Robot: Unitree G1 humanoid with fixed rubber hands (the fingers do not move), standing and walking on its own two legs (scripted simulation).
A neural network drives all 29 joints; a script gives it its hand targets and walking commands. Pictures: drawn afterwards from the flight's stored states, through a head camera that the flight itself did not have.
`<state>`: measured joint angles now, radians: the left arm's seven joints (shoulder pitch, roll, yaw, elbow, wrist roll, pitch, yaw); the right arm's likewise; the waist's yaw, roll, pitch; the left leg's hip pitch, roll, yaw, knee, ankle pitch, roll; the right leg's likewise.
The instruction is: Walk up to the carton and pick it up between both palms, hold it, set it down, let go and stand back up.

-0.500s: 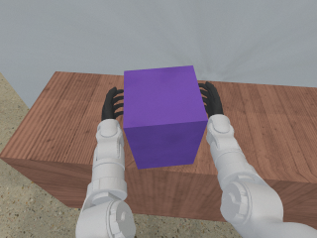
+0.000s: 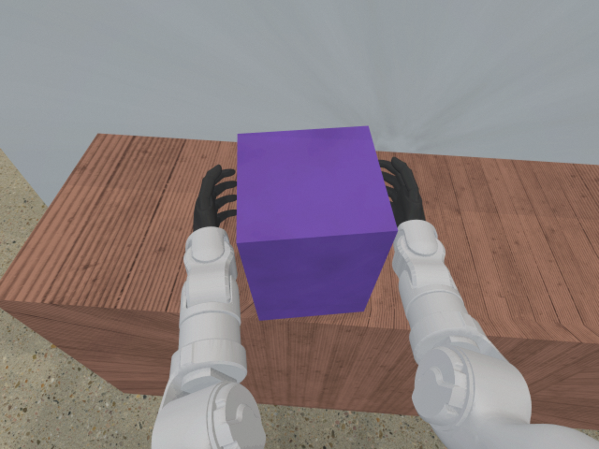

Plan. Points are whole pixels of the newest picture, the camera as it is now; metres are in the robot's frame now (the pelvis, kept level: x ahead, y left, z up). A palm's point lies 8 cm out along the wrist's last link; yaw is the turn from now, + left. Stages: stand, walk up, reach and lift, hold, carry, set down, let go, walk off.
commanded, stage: set down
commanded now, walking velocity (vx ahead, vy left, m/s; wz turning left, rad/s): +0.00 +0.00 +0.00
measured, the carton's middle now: (308, 233) +0.42 +0.04 +0.02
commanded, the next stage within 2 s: none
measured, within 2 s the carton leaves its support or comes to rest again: rests again in 0.38 s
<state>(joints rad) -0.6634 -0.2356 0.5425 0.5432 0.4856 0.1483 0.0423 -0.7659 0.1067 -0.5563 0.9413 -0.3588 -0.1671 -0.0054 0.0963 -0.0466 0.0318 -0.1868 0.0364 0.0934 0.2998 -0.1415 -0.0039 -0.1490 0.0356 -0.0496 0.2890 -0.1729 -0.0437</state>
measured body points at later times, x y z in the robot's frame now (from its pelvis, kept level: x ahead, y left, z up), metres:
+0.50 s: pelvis +0.01 +0.00 +0.00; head +0.05 +0.01 +0.45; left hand +0.39 +0.18 +0.08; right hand +0.43 -0.10 +0.07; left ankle +0.01 +0.12 -0.75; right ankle -0.01 -0.09 -0.75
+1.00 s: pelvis +0.01 +0.00 +0.00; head +0.06 +0.01 +0.44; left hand +0.40 +0.18 +0.06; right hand +0.44 -0.10 +0.07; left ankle +0.01 +0.12 -0.75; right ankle -0.01 -0.09 -0.75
